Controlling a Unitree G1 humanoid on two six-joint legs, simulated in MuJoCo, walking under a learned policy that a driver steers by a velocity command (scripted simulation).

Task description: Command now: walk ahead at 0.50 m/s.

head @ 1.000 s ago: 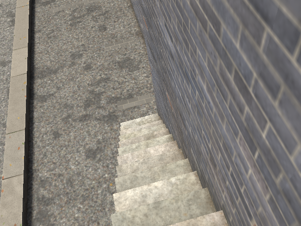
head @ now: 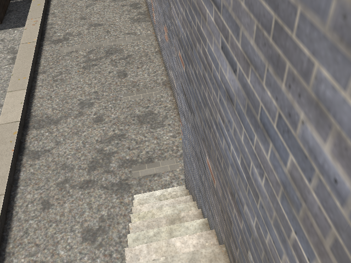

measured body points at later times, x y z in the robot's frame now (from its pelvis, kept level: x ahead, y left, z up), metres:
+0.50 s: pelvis +0.21 +0.08 -0.26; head +0.19 +0.07 +0.19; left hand +0.34 +0.31 -0.38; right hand +0.06 -0.13 -0.40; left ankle +0.16 +0.18 -0.94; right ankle +0.35 -0.06 -0.86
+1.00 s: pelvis +0.43 +0.07 -0.46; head +0.42 +0.03 -0.01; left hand +0.28 +0.30 -0.58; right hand +0.61 -0.15 -0.59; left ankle +0.53 +0.29 -1.07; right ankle +0.40 -0.08 -1.15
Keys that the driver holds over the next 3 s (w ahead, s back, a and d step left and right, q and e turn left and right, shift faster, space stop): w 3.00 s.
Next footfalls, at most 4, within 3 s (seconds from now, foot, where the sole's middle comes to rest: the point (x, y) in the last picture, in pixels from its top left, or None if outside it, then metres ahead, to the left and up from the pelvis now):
0.26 left None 0.20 0.18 -0.98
0.72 right None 0.44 -0.08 -1.19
1.22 left None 0.59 0.30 -1.41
1.78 right None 0.87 0.06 -1.62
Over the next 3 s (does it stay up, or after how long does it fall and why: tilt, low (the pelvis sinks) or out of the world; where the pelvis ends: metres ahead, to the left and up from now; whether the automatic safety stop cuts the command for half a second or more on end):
stays up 1.33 0.26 -1.33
